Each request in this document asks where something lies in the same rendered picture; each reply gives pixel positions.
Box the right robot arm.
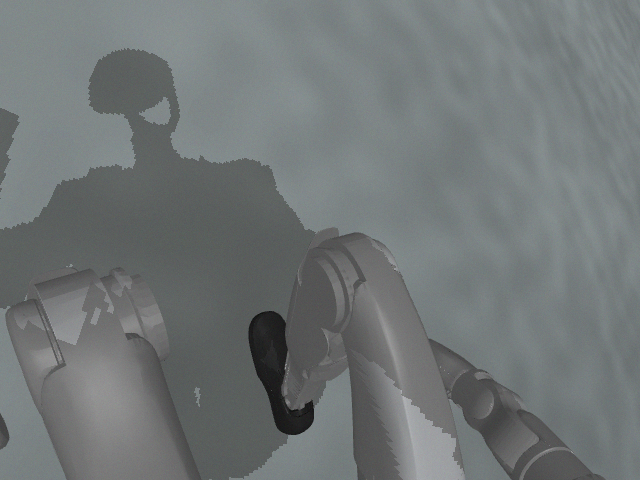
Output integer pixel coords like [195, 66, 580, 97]
[451, 369, 606, 480]

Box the right robot hand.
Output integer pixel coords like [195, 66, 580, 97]
[429, 339, 477, 402]

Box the right robot foot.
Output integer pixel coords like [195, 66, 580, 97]
[248, 311, 314, 435]

